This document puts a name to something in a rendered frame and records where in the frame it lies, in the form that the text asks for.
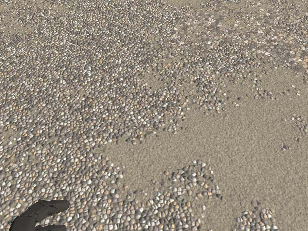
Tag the left robot hand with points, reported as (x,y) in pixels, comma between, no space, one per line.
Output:
(38,212)

